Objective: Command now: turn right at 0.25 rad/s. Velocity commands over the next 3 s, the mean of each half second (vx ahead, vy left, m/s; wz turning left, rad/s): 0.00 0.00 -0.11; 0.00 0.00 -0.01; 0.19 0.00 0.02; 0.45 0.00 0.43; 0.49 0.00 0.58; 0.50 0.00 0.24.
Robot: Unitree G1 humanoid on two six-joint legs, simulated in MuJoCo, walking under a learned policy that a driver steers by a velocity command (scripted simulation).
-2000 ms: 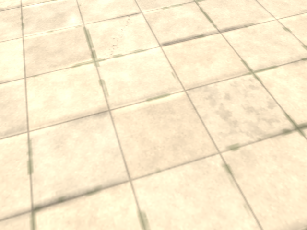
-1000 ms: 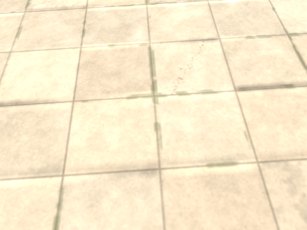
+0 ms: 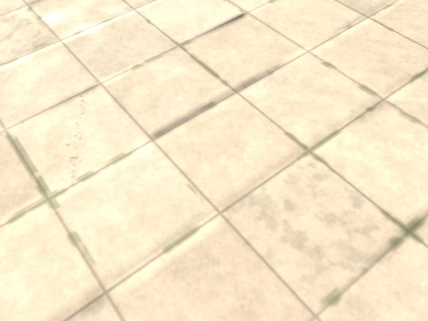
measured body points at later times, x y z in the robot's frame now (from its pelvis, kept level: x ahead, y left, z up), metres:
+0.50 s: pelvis +0.01 +0.04 -0.01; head +0.02 +0.03 +0.44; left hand +0.12 +0.30 -0.13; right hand +0.15 -0.22 -0.11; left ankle +0.01 +0.14 -0.74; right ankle +0.01 -0.10 -0.74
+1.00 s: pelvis +0.02 +0.05 +0.00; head +0.03 +0.05 +0.45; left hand +0.09 +0.31 -0.14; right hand +0.10 -0.21 -0.13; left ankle +0.01 +0.14 -0.74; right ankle +0.01 -0.10 -0.74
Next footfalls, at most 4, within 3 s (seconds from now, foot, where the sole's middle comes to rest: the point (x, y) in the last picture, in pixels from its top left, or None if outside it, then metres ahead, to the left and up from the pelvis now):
0.10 left None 0.05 0.14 -0.78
1.46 right None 0.14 -0.11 -0.78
1.96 left None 0.46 0.13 -0.78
2.46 right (216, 222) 0.80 0.06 -0.78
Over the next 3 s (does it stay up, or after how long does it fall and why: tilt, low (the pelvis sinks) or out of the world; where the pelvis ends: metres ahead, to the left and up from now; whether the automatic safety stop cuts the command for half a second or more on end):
stays up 0.82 0.27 -0.02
